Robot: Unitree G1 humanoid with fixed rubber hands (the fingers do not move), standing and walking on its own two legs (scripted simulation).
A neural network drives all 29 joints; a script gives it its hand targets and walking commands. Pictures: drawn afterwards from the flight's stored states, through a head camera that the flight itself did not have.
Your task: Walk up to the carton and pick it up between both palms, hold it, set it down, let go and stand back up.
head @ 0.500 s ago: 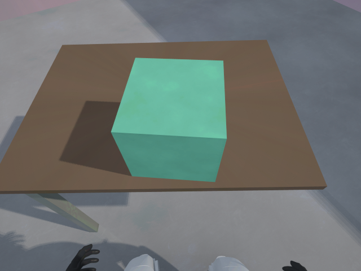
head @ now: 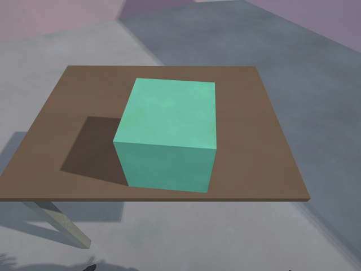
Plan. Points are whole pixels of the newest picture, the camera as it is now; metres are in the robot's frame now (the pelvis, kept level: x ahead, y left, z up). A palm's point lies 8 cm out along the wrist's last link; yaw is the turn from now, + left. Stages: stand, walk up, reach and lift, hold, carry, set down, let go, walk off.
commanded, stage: walk up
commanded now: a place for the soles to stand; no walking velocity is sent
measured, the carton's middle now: (171, 134) +0.47 +0.05 +0.00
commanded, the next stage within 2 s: stand in 0.88 s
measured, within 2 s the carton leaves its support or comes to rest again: neither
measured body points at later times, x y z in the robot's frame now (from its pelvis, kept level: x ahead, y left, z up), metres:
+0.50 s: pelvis +0.02 +0.00 +0.00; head +0.03 +0.00 +0.45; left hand +0.13 +0.25 -0.11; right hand +0.08 -0.25 -0.12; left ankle +0.01 +0.14 -0.73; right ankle +0.04 -0.11 -0.73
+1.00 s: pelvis +0.02 +0.02 +0.00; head +0.03 +0.02 +0.45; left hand +0.13 +0.27 -0.12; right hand +0.06 -0.24 -0.13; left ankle +0.01 +0.14 -0.73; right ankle +0.04 -0.11 -0.73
